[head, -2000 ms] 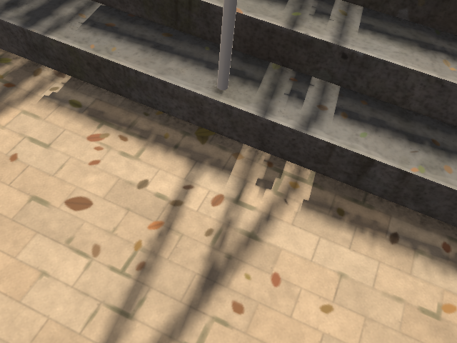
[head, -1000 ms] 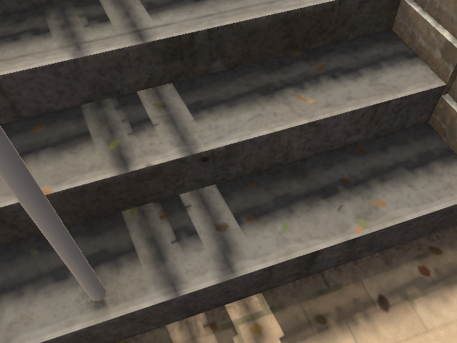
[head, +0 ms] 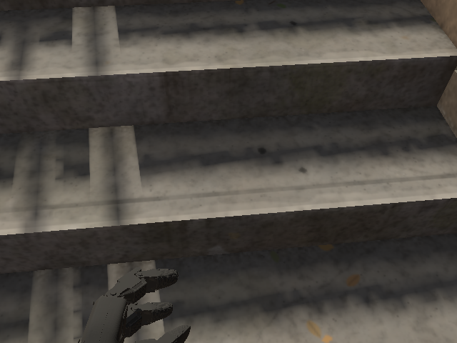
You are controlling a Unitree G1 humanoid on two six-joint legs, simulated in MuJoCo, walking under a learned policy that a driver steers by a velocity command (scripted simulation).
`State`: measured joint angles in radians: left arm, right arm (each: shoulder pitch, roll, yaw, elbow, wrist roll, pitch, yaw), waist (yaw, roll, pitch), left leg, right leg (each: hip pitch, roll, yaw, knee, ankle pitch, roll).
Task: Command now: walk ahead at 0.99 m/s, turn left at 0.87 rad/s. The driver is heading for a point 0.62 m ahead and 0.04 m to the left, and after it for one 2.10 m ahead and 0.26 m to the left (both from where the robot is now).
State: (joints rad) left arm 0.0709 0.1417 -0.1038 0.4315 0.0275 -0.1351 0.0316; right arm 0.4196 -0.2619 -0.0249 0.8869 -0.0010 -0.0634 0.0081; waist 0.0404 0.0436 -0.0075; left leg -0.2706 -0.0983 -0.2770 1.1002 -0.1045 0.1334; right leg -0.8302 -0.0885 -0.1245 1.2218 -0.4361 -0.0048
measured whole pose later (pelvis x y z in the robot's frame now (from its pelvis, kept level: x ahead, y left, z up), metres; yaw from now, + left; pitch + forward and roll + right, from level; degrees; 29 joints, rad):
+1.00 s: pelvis +0.47 -0.01 +0.28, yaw +2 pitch +2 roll +0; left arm 0.09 0.20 0.00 0.57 -0.01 0.03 0.03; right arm 0.29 -0.23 -0.03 0.79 -0.01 0.01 -0.13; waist -0.04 0.00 0.02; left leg -0.14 0.13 0.21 0.45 -0.33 -0.04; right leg -1.19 -0.11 0.04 2.05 -0.45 0.13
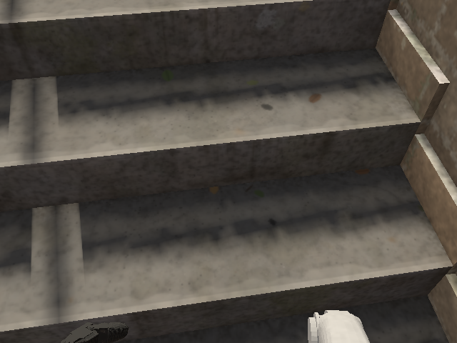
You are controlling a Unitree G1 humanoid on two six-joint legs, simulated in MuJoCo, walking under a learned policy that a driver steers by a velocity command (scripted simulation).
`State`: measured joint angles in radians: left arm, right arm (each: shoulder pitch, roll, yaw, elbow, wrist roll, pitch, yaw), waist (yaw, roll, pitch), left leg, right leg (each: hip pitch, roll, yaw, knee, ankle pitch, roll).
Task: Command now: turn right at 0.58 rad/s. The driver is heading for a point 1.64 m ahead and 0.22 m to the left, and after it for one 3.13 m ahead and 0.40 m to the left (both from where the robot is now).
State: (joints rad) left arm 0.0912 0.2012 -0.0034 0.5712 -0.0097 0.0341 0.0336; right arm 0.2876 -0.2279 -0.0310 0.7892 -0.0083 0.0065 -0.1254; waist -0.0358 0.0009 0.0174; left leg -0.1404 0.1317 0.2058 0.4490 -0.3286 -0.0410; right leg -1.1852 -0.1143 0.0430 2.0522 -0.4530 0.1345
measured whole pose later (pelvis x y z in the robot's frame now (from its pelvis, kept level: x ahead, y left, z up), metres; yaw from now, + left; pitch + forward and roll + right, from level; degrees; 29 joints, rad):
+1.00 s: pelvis +0.11 -0.06 +0.01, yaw +23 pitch +3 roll -3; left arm -0.13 0.09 -0.03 0.40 0.01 -0.03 0.03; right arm 0.44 -0.19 -0.06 0.71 0.04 0.09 -0.09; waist -0.07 0.00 0.03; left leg -0.09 -0.02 -0.26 0.35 -0.30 0.03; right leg -0.93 0.00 -0.04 1.60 -0.71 0.03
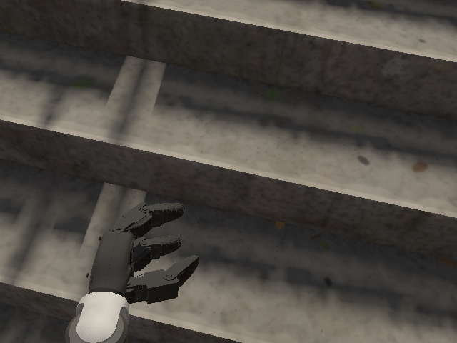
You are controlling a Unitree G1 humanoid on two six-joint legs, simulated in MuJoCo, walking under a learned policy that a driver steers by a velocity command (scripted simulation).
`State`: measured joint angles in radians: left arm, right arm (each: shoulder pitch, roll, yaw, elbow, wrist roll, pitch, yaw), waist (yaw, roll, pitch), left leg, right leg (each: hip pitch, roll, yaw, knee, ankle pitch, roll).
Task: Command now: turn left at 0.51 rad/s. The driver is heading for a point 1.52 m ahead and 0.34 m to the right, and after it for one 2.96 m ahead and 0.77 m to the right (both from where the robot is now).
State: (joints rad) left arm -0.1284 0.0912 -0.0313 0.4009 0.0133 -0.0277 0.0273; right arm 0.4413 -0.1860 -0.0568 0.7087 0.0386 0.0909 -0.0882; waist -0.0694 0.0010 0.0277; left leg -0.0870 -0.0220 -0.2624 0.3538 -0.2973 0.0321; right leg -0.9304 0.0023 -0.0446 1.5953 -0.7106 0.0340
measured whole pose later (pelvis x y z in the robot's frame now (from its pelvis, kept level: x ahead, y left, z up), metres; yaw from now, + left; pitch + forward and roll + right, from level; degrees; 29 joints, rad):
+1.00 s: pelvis +0.08 +0.11 +0.09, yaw -22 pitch +2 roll +1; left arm 0.36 0.24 0.03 0.57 -0.01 -0.01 0.05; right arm 0.18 -0.25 0.00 0.46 -0.02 0.02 -0.01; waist 0.00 -0.02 -0.06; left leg -0.54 -0.02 -0.10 1.26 -0.55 -0.04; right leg -0.52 0.07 0.13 1.04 -0.62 -0.03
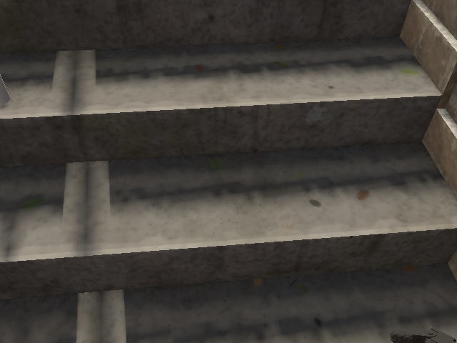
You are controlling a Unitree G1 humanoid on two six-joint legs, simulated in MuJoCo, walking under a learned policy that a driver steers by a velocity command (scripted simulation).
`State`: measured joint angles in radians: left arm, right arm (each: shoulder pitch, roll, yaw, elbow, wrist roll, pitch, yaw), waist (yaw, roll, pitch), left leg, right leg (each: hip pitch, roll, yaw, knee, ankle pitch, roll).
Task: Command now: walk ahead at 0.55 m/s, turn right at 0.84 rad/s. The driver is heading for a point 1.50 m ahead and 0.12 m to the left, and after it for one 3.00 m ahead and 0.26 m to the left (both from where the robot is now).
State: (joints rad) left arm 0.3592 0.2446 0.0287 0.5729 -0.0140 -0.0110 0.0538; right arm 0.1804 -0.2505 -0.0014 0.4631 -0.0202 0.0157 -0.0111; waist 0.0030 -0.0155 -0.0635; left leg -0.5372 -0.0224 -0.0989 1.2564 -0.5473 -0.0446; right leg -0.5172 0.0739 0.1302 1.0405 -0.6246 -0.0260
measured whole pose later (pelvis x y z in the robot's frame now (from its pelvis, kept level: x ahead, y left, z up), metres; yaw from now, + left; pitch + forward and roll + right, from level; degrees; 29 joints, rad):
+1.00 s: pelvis +0.42 -0.05 +0.20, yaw -7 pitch +2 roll +3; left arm 0.05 0.13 -0.07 0.56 0.01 -0.11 -0.06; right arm 0.53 -0.17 0.01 1.02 -0.02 -0.04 0.01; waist 0.01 -0.01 -0.12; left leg -0.32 -0.07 0.07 0.77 -0.48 0.06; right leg -1.15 -0.05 0.15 2.05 -0.15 -0.13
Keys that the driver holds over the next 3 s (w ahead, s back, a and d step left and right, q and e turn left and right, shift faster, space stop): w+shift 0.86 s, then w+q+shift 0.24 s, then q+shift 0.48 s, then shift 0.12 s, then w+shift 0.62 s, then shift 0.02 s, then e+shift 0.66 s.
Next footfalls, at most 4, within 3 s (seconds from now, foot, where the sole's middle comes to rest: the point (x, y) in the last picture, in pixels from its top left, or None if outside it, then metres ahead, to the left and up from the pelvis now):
0.02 left None -0.01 0.16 -0.71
0.24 right None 0.06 -0.08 -0.71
0.78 left None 0.43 0.04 -0.54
1.16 right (342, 202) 0.76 -0.26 -0.38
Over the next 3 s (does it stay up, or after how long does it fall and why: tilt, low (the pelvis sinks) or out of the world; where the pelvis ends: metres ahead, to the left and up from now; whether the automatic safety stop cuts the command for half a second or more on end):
stays up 1.39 0.19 0.72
